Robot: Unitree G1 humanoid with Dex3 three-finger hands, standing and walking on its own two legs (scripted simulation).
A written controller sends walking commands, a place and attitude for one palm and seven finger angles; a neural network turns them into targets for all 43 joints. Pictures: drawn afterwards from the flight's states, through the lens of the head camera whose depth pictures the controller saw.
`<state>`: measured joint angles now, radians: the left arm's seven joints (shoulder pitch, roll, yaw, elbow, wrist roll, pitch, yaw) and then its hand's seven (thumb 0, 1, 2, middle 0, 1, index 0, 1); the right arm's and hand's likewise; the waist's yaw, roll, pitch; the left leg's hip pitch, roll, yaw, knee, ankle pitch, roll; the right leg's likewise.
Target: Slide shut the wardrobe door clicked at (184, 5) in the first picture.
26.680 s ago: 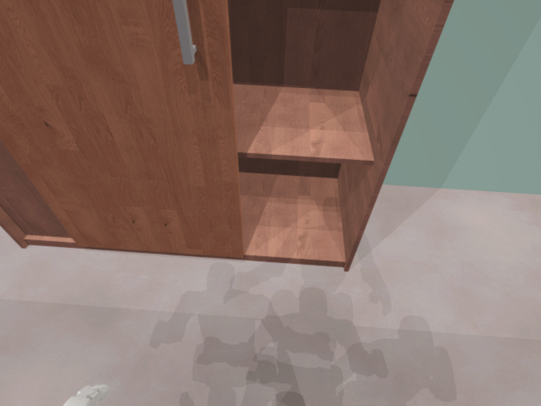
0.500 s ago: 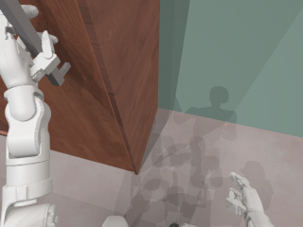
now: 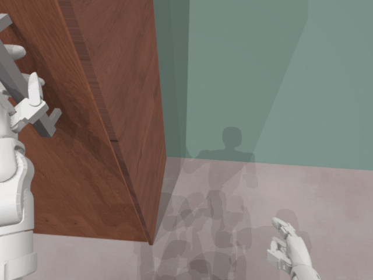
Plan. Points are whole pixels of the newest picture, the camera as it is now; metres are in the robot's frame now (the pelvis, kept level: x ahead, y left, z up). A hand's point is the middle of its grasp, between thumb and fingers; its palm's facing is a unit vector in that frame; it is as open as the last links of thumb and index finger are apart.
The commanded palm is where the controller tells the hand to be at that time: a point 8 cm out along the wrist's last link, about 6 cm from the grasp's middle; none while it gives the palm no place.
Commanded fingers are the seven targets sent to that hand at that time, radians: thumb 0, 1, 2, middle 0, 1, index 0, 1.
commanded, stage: stop walking and hold the door there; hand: left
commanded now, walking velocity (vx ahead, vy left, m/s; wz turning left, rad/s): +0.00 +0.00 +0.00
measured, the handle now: (27, 83) +0.35 +0.30 +0.25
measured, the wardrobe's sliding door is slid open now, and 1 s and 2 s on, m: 0.00 0.00 0.00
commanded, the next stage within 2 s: loosen the grip on the handle in 1.26 s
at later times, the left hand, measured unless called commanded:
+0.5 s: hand (36, 100) +0.32 +0.27 +0.24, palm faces +0.39 -0.91 -0.09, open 6.5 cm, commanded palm +0.28 +0.29 +0.23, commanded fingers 0.00 0.90 0.90 -0.45 -1.40 -0.45 -1.40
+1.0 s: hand (38, 100) +0.32 +0.27 +0.24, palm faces +0.40 -0.92 -0.07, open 6.5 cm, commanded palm +0.28 +0.28 +0.23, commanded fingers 0.00 0.90 0.90 -0.45 -1.40 -0.45 -1.40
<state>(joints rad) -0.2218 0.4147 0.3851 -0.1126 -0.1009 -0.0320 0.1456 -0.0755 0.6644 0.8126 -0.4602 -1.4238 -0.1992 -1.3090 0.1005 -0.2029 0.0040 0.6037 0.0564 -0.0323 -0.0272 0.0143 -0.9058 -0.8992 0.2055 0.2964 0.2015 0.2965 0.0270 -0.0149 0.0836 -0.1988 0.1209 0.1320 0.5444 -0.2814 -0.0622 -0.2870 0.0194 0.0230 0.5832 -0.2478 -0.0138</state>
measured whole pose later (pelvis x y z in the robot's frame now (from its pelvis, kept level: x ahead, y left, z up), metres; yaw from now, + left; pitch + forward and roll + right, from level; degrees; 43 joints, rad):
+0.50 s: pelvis -0.01 +0.05 +0.01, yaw -3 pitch -3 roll +0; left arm -0.20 0.33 0.29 -0.04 -0.07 -0.06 0.18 -0.03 0.72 0.78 -0.44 -1.43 -0.19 -1.33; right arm 0.21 -0.21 0.02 0.70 0.04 -0.05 -0.07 0.02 -0.90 -0.90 0.20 0.30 0.20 0.30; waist 0.00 0.00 -0.03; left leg -0.18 0.05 0.17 0.47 -0.25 0.01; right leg -0.26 -0.02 0.10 0.46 -0.15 0.05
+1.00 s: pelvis +0.01 +0.06 +0.01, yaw -1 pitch -1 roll +0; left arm -0.14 0.26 0.22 -0.16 -0.07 -0.06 0.19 -0.03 0.74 0.80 -0.42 -1.46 -0.16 -1.31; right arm 0.13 -0.20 0.03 0.66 0.02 -0.02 -0.07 0.02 -0.90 -0.90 0.21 0.30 0.20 0.30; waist 0.05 0.01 -0.02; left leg -0.16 0.03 0.14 0.46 -0.27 0.02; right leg -0.23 -0.04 0.07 0.44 -0.19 0.06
